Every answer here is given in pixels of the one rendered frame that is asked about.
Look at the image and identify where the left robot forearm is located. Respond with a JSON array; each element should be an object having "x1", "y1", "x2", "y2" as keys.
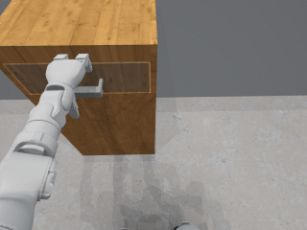
[{"x1": 0, "y1": 81, "x2": 75, "y2": 174}]

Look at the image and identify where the left robot upper arm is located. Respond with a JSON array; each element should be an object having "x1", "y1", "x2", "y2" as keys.
[{"x1": 0, "y1": 151, "x2": 58, "y2": 230}]

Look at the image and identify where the cabinet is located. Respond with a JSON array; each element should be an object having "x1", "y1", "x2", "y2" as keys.
[{"x1": 0, "y1": 0, "x2": 157, "y2": 156}]

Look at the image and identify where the handle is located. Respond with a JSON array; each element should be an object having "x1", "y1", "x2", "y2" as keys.
[{"x1": 74, "y1": 79, "x2": 104, "y2": 98}]

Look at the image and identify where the robot right shin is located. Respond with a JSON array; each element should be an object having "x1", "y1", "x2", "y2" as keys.
[{"x1": 179, "y1": 221, "x2": 190, "y2": 227}]

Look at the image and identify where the robot left hand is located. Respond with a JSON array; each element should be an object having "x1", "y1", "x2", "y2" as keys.
[{"x1": 45, "y1": 54, "x2": 92, "y2": 119}]

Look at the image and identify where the drawer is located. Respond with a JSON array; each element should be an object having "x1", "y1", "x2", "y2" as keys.
[{"x1": 5, "y1": 61, "x2": 150, "y2": 94}]

